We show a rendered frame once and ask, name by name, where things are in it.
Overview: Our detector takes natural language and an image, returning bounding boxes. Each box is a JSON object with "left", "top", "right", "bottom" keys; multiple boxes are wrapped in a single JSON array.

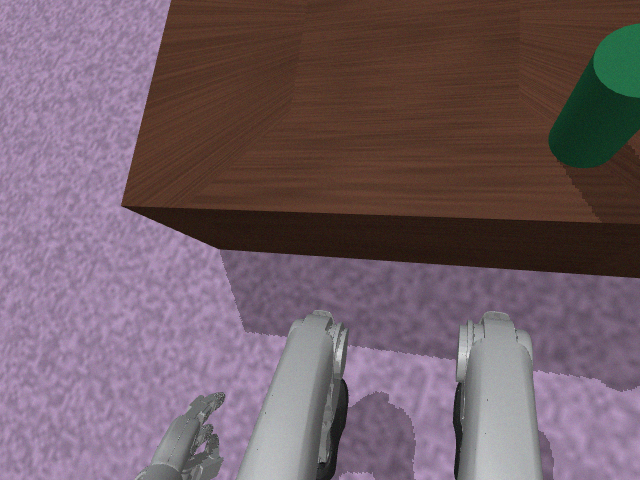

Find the left robot hand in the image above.
[{"left": 149, "top": 392, "right": 225, "bottom": 480}]

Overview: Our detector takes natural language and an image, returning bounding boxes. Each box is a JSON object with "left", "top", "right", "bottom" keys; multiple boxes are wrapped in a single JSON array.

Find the left robot arm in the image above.
[{"left": 135, "top": 464, "right": 183, "bottom": 480}]

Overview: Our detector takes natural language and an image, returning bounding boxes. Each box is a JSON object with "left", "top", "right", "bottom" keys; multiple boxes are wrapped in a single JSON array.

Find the can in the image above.
[{"left": 548, "top": 24, "right": 640, "bottom": 168}]

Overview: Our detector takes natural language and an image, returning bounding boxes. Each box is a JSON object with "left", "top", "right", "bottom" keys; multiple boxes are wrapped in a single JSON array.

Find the left robot foot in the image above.
[{"left": 316, "top": 378, "right": 348, "bottom": 480}]

